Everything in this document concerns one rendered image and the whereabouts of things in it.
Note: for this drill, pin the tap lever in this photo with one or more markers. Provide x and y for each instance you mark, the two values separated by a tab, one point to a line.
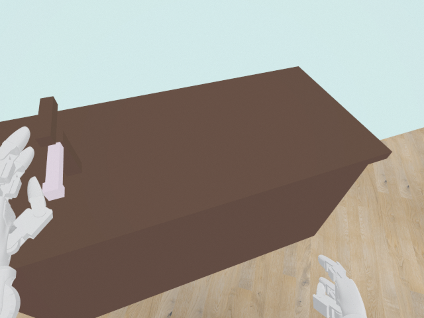
53	187

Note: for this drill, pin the right robot hand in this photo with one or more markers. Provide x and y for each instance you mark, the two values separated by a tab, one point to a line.
343	298

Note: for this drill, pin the robot left forearm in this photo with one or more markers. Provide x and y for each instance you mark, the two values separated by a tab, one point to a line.
9	297

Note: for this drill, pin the left robot hand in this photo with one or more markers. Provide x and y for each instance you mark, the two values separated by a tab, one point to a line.
13	163

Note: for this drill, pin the counter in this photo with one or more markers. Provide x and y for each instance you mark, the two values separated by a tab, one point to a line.
166	188

